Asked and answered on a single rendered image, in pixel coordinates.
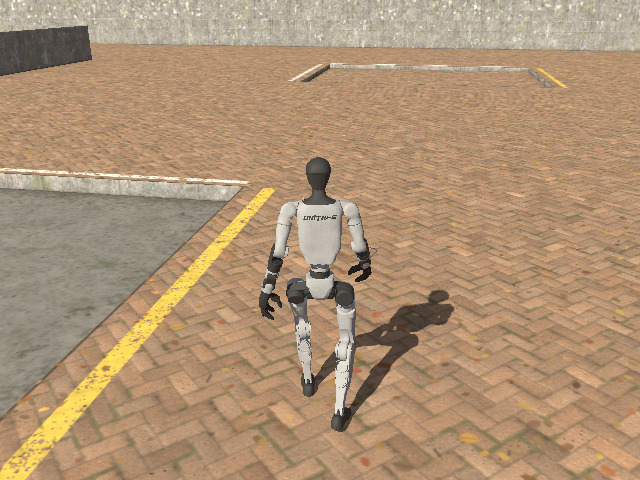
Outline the right robot foot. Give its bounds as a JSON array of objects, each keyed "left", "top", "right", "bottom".
[{"left": 331, "top": 407, "right": 351, "bottom": 430}]

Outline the robot right hand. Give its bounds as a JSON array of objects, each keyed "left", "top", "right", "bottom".
[{"left": 348, "top": 263, "right": 372, "bottom": 282}]

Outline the robot left hand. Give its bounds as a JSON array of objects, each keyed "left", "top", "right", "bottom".
[{"left": 259, "top": 291, "right": 282, "bottom": 320}]

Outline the right robot upper arm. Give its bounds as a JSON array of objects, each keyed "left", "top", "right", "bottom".
[{"left": 339, "top": 200, "right": 367, "bottom": 253}]

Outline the left robot upper arm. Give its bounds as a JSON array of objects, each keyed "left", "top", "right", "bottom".
[{"left": 273, "top": 201, "right": 299, "bottom": 259}]

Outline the right robot forearm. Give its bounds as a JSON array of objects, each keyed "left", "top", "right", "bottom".
[{"left": 356, "top": 238, "right": 371, "bottom": 269}]

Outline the left robot thigh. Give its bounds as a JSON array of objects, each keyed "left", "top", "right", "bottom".
[{"left": 286, "top": 278, "right": 311, "bottom": 339}]

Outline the left robot forearm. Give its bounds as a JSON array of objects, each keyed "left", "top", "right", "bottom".
[{"left": 261, "top": 243, "right": 283, "bottom": 294}]

